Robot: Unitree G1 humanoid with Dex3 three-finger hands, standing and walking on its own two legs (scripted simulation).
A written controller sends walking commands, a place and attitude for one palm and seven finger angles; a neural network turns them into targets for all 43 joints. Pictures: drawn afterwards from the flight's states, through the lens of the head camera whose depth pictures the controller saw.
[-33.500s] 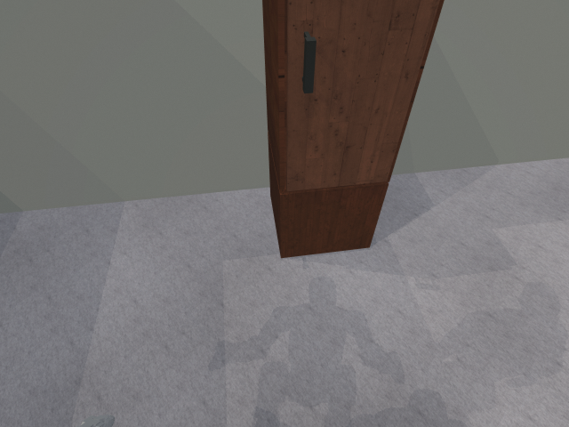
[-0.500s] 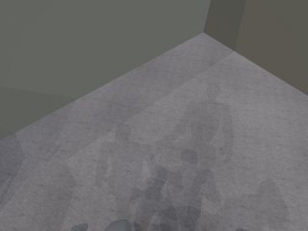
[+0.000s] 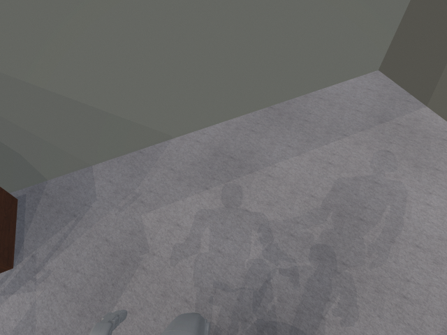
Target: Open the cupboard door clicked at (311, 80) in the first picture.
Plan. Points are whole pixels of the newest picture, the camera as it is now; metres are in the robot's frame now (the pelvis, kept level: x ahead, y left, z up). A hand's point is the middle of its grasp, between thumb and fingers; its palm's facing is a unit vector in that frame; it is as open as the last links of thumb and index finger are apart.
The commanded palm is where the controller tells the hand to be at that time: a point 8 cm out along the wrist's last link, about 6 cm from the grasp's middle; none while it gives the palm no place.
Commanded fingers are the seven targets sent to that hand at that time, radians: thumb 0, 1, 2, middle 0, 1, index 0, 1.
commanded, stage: turn to face it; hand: left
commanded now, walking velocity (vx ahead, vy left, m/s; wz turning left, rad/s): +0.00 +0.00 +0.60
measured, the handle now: out of the picture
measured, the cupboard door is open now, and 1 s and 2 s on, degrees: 44 44 44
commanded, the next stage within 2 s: take the last steps up to it in 1.76 s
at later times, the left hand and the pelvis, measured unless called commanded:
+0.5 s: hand out of the picture +0.03 +0.24 -0.16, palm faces +0.32 -0.90 -0.28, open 7.3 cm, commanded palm none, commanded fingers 0.00 0.90 0.90 -0.20 -0.30 -0.20 -0.30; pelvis +0.01 +0.01 +0.00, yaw +18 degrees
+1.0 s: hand out of the picture -0.05 +0.20 -0.18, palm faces +0.61 -0.75 -0.25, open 7.3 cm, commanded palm none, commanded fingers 0.00 0.90 0.90 -0.20 -0.30 -0.20 -0.30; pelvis +0.03 +0.00 -0.01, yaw +37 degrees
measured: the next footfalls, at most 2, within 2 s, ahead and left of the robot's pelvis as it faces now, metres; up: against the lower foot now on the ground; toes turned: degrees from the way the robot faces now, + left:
left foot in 0.26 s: +0.03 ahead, +0.14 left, +0.00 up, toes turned +16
right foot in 0.60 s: +0.10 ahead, -0.12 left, +0.00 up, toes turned +18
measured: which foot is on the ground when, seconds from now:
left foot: up 0.00-0.24, down 0.26-0.60, up 0.62-0.92, down 0.94-1.00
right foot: down 0.00-0.24, up 0.26-0.58, down 0.60-0.92, up 0.94-1.00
